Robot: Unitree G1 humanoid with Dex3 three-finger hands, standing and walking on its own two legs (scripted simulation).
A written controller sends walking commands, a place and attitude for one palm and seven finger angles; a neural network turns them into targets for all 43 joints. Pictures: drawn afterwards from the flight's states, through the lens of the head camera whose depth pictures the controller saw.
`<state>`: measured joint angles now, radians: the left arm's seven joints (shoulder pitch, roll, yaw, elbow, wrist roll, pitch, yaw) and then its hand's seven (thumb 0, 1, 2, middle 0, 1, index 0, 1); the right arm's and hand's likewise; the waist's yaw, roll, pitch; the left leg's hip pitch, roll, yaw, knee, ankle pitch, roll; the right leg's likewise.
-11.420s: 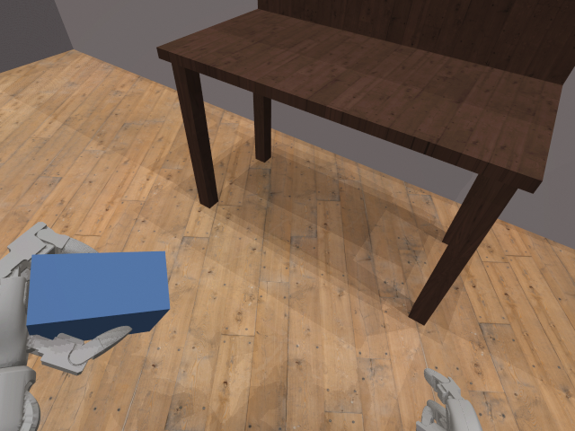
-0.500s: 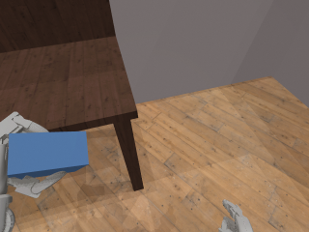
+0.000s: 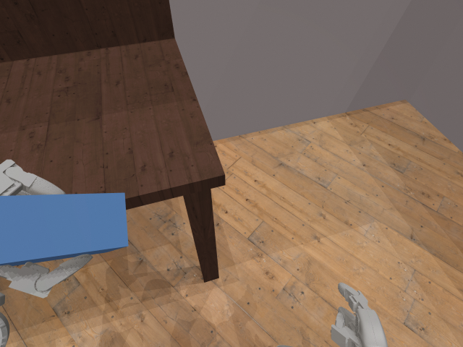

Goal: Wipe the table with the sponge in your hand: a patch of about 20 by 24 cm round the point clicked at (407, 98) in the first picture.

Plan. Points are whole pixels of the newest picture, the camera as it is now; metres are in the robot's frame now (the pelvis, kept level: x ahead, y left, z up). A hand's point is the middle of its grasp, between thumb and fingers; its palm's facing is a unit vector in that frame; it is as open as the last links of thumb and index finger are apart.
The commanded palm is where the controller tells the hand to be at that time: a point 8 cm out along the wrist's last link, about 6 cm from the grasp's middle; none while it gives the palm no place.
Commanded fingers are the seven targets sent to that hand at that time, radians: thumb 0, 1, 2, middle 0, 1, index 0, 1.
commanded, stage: come to a stop and stand still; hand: left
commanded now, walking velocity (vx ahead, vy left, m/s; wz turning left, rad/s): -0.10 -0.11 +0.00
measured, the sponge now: (81, 228) +0.23 +0.20 +0.16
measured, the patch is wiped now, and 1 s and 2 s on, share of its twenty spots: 0.00 0.00 0.00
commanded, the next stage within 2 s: look again from close up in 1.24 s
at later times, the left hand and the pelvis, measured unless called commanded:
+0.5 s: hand (17, 218) +0.23 +0.27 +0.17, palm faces +0.37 -0.82 -0.44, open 10.3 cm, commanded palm +0.18 +0.31 +0.18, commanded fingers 0.00 0.10 1.30 -1.20 -1.60 -1.20 -1.60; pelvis +0.01 +0.03 +0.00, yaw -1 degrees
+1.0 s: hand (10, 257) +0.19 +0.26 +0.16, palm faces +0.36 -0.84 -0.40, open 10.3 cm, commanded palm +0.14 +0.30 +0.18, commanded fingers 0.00 0.10 1.30 -1.20 -1.60 -1.20 -1.60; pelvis -0.03 +0.03 +0.00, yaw -2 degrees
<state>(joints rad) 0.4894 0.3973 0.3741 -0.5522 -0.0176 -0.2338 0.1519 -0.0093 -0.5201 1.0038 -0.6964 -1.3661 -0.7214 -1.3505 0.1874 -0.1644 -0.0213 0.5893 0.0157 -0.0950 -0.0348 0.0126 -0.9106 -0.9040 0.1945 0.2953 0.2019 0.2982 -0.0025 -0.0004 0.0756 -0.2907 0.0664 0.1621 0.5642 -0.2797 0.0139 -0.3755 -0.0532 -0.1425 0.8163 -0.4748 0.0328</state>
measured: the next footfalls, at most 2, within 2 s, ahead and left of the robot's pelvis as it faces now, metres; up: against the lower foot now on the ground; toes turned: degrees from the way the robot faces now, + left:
right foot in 0.06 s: +0.03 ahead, -0.08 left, +0.00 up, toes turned -7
left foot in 0.34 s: +0.06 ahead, +0.14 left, +0.00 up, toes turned +1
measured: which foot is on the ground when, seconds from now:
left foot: down 0.00-0.08, up 0.10-0.32, down 0.34-1.00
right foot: up 0.00-0.04, down 0.06-1.00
